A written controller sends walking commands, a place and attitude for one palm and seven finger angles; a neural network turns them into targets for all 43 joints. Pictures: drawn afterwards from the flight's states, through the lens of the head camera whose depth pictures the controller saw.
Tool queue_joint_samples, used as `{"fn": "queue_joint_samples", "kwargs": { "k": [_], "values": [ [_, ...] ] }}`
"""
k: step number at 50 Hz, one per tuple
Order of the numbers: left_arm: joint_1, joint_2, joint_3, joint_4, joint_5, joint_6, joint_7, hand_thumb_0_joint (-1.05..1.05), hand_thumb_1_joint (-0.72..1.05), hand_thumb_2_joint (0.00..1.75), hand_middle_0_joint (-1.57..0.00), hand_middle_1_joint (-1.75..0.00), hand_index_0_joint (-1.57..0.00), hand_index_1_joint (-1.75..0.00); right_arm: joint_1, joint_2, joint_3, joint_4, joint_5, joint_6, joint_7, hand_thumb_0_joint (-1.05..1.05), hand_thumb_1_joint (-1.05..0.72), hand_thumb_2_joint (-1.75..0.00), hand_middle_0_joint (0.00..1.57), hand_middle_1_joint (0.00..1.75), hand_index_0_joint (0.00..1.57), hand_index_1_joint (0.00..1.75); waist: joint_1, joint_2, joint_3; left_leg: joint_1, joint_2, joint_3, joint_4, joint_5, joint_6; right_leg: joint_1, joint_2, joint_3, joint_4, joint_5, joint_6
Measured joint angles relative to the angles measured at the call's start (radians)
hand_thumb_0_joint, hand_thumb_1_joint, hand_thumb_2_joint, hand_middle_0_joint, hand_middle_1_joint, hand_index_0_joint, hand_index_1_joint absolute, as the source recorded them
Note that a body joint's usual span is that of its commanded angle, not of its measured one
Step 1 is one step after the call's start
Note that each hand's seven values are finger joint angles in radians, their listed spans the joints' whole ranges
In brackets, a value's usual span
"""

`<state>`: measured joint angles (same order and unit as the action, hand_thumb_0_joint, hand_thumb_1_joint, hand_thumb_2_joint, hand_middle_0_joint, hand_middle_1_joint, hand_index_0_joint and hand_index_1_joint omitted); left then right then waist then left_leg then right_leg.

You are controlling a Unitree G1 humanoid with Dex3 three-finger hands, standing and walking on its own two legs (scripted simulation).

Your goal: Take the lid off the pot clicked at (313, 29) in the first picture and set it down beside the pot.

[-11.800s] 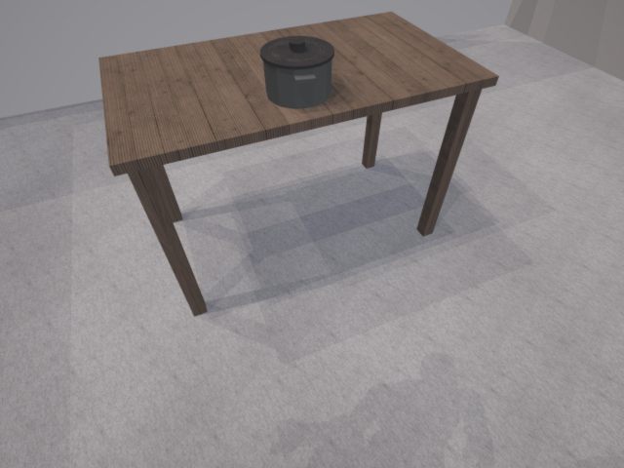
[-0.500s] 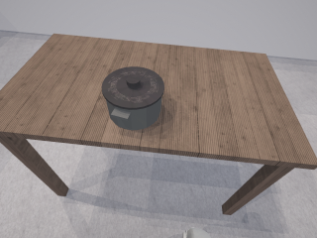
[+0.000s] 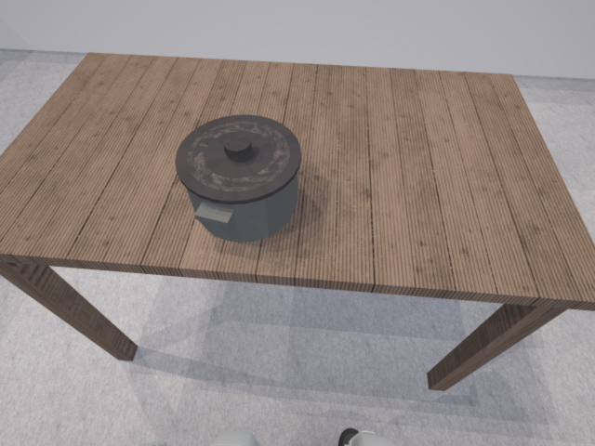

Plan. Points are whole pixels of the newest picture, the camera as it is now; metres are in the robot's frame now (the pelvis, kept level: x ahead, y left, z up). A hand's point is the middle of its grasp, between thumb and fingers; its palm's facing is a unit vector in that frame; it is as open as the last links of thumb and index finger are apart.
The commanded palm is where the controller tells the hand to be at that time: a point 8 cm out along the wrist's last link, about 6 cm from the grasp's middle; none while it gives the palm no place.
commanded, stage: come to a stop and stand still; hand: left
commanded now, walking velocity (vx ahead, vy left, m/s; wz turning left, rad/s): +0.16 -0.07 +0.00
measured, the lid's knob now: (237, 145) +0.51 +0.13 +0.10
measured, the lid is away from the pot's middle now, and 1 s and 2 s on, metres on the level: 0.00 0.00 0.00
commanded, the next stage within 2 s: look again from close up in 0.38 s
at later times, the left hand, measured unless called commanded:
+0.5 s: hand out of the picture -0.04 +0.20 -0.17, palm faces -0.01 -0.97 -0.23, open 7.4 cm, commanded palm none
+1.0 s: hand out of the picture -0.06 +0.18 -0.18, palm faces +0.04 -0.99 -0.15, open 7.3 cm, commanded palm none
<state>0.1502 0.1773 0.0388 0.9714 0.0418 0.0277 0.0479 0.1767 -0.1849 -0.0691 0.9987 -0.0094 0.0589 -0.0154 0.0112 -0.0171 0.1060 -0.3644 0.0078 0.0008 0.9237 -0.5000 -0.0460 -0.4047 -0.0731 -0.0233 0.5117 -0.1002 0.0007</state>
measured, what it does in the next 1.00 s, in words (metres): steps on the spot: left foot, then right foot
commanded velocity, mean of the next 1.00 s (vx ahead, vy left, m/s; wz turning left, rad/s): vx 0.05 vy -0.05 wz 0.00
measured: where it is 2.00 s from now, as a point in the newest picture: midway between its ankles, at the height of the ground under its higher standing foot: outside the picture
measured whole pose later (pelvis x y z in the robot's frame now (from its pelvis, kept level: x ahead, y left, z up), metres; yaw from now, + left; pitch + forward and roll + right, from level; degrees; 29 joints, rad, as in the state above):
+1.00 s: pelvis -0.04 +0.02 +0.01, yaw +0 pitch -2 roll -1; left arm 0.38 0.15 -0.02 1.05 0.02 -0.01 0.05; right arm 0.25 -0.15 -0.01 1.04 -0.01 0.00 -0.03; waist 0.01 -0.02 -0.02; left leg -0.25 -0.01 0.02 0.53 -0.24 0.03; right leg -0.13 0.04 -0.03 0.47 -0.30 -0.03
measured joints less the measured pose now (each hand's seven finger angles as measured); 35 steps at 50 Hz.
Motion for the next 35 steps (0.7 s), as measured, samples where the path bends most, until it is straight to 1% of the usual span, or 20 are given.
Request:
{"fn": "queue_joint_samples", "kwargs": {
  "k": [3,4,5,6,7,10,12,14,17,19,21,22,24,25,26,28,30,32,33,35],
  "values": [
    [0.029,0.02,0.006,0.007,-0.001,0.012,-0.003,0.01,0.92,0.9,-0.21,-0.3,-0.21,-0.3,0.015,-0.005,0.006,-0.007,0.001,-0.021,0.004,0.0,-0.91,-0.9,0.2,0.3,0.19,0.3,0.006,-0.016,-0.038,0.106,0.006,0.018,-0.246,0.091,0.013,-0.027,-0.001,0.015,0.019,0.008,0.018],
    [0.039,0.025,0.008,0.012,-0.004,0.018,-0.003,0.01,0.91,0.9,-0.2,-0.3,-0.21,-0.3,0.025,-0.005,0.008,-0.006,-0.001,-0.031,0.003,0.0,-0.91,-0.9,0.2,0.3,0.19,0.3,0.004,-0.017,-0.053,0.138,0.007,0.017,-0.321,0.104,0.022,-0.043,0.001,0.017,0.048,-0.019,0.024],
    [0.044,0.033,0.011,0.023,-0.01,0.025,-0.003,0.01,0.91,0.9,-0.2,-0.3,-0.21,-0.3,0.033,0.006,0.01,0.0,-0.006,-0.037,0.001,0.0,-0.91,-0.9,0.2,0.3,0.19,0.3,0.003,-0.034,-0.057,0.142,-0.004,0.024,-0.324,0.117,0.033,-0.054,0.001,0.035,0.088,-0.098,0.026],
    [0.056,0.039,0.013,0.033,-0.013,0.033,-0.003,0.01,0.91,0.9,-0.2,-0.3,-0.2,-0.3,0.049,0.017,0.016,0.004,-0.013,-0.038,-0.001,0.0,-0.91,-0.9,0.2,0.3,0.19,0.3,0.001,-0.042,-0.067,0.145,-0.006,0.027,-0.324,0.13,0.042,-0.061,0.015,0.054,0.136,-0.176,0.025],
    [0.07,0.042,0.015,0.042,-0.014,0.038,-0.004,0.01,0.91,0.9,-0.2,-0.3,-0.2,-0.3,0.07,0.028,0.024,0.008,-0.018,-0.038,-0.002,0.0,-0.91,-0.9,0.2,0.3,0.19,0.3,-0.003,-0.043,-0.084,0.152,-0.004,0.024,-0.338,0.146,0.049,-0.067,0.036,0.067,0.195,-0.217,0.025],
    [0.11,0.046,0.022,0.063,-0.01,0.035,-0.017,0.01,0.92,0.9,-0.2,-0.3,-0.2,-0.3,0.129,0.057,0.042,0.034,-0.023,-0.036,-0.005,0.0,-0.91,-0.9,0.2,0.3,0.19,0.3,-0.007,-0.036,-0.127,0.181,0.001,0.007,-0.422,0.203,0.059,-0.075,0.083,0.081,0.393,-0.21,0.026],
    [0.138,0.048,0.024,0.069,-0.011,0.023,-0.026,0.01,0.91,0.9,-0.2,-0.3,-0.2,-0.3,0.151,0.074,0.05,0.049,-0.02,-0.038,-0.005,0.0,-0.9,-0.9,0.2,0.3,0.19,0.3,-0.002,-0.037,-0.142,0.191,-0.001,0.004,-0.472,0.235,0.063,-0.065,0.095,0.073,0.478,-0.199,0.028],
    [0.165,0.048,0.023,0.078,-0.012,0.016,-0.029,0.01,0.91,0.9,-0.2,-0.3,-0.2,-0.3,0.162,0.087,0.053,0.057,-0.019,-0.042,-0.008,0.0,-0.9,-0.9,0.2,0.3,0.2,0.3,-0.001,-0.039,-0.145,0.193,-0.006,0.008,-0.506,0.256,0.065,-0.042,0.095,0.061,0.515,-0.203,0.03],
    [0.193,0.041,0.016,0.1,-0.014,0.017,-0.033,0.01,0.91,0.9,-0.2,-0.3,-0.2,-0.3,0.172,0.095,0.048,0.059,-0.019,-0.055,-0.015,0.01,-0.91,-0.9,0.2,0.3,0.2,0.3,-0.013,-0.038,-0.137,0.188,-0.013,0.017,-0.535,0.275,0.066,0.014,0.082,0.038,0.455,-0.242,0.026],
    [0.198,0.032,0.008,0.113,-0.017,0.019,-0.034,0.01,0.91,0.9,-0.2,-0.3,-0.2,-0.3,0.176,0.095,0.045,0.061,-0.02,-0.062,-0.018,0.01,-0.91,-0.9,0.2,0.3,0.2,0.3,-0.026,-0.032,-0.124,0.183,-0.015,0.021,-0.544,0.283,0.063,0.06,0.072,0.025,0.359,-0.285,0.022],
    [0.191,0.02,-0.001,0.123,-0.023,0.016,-0.034,0.01,0.91,0.9,-0.2,-0.3,-0.2,-0.3,0.178,0.091,0.043,0.068,-0.02,-0.065,-0.022,0.01,-0.91,-0.9,0.2,0.3,0.2,0.3,-0.039,-0.02,-0.107,0.173,-0.014,0.021,-0.541,0.286,0.057,0.112,0.068,0.018,0.233,-0.319,0.013],
    [0.185,0.013,-0.005,0.126,-0.027,0.011,-0.033,0.01,0.91,0.9,-0.2,-0.3,-0.2,-0.3,0.18,0.088,0.043,0.074,-0.019,-0.065,-0.023,0.01,-0.91,-0.9,0.2,0.3,0.2,0.3,-0.043,-0.013,-0.1,0.166,-0.013,0.02,-0.532,0.283,0.053,0.141,0.067,0.017,0.16,-0.305,0.008],
    [0.177,0.002,-0.013,0.128,-0.03,-0.008,-0.029,0.01,0.91,0.9,-0.2,-0.3,-0.2,-0.3,0.189,0.082,0.042,0.09,-0.012,-0.062,-0.023,0.0,-0.9,-0.9,0.2,0.3,0.2,0.3,-0.044,-0.008,-0.094,0.146,-0.017,0.021,-0.495,0.266,0.04,0.212,0.059,0.017,-0.013,-0.204,0.001],
    [0.169,-0.011,-0.018,0.132,-0.025,-0.022,-0.018,0.01,0.91,0.9,-0.2,-0.3,-0.2,-0.3,0.185,0.072,0.044,0.101,-0.007,-0.058,-0.02,0.0,-0.9,-0.9,0.2,0.3,0.2,0.3,-0.032,0.012,-0.088,0.125,-0.002,0.022,-0.454,0.246,0.032,0.223,0.073,0.018,-0.045,-0.207,-0.008],
    [0.16,-0.029,-0.024,0.132,-0.021,-0.032,-0.008,0.01,0.91,0.9,-0.2,-0.3,-0.2,-0.3,0.175,0.058,0.043,0.106,-0.004,-0.051,-0.017,0.0,-0.9,-0.9,0.2,0.3,0.2,0.3,-0.028,0.043,-0.073,0.105,0.02,0.013,-0.406,0.229,0.031,0.226,0.096,0.014,-0.048,-0.207,-0.02],
    [0.158,-0.052,-0.038,0.122,-0.024,-0.057,0.001,0.01,0.91,0.9,-0.2,-0.3,-0.2,-0.3,0.156,0.041,0.041,0.104,-0.004,-0.044,-0.015,0.01,-0.9,-0.9,0.2,0.3,0.2,0.3,-0.029,0.069,-0.056,0.076,0.027,-0.001,-0.335,0.178,0.037,0.231,0.113,0.011,-0.045,-0.204,-0.036],
    [0.167,-0.064,-0.043,0.113,-0.026,-0.074,0.011,0.01,0.91,0.9,-0.2,-0.3,-0.2,-0.3,0.135,0.039,0.041,0.097,-0.006,-0.043,-0.012,0.01,-0.9,-0.9,0.2,0.3,0.2,0.3,-0.031,0.06,-0.054,0.052,0.02,0.003,-0.267,0.146,0.046,0.24,0.115,0.011,-0.046,-0.201,-0.045],
    [0.175,-0.069,-0.047,0.104,-0.026,-0.073,0.013,0.01,0.91,0.9,-0.2,-0.3,-0.2,-0.3,0.117,0.041,0.042,0.085,-0.005,-0.044,-0.011,0.01,-0.9,-0.9,0.2,0.3,0.2,0.3,-0.028,0.041,-0.061,0.045,0.014,0.012,-0.233,0.139,0.048,0.251,0.116,0.011,-0.044,-0.202,-0.051],
    [0.179,-0.071,-0.049,0.102,-0.023,-0.067,0.014,0.01,0.91,0.9,-0.2,-0.3,-0.2,-0.3,0.107,0.042,0.042,0.079,-0.004,-0.045,-0.012,0.01,-0.9,-0.9,0.2,0.3,0.19,0.3,-0.025,0.033,-0.067,0.051,0.011,0.018,-0.242,0.141,0.046,0.255,0.118,0.012,-0.039,-0.204,-0.054],
    [0.188,-0.072,-0.055,0.103,-0.021,-0.056,0.013,0.01,0.92,0.9,-0.2,-0.3,-0.2,-0.3,0.09,0.033,0.04,0.072,-0.006,-0.05,-0.018,0.01,-0.92,-0.9,0.2,0.3,0.2,0.3,-0.024,0.028,-0.08,0.083,0.007,0.024,-0.308,0.176,0.042,0.26,0.125,0.007,-0.019,-0.217,-0.055]
  ]
}}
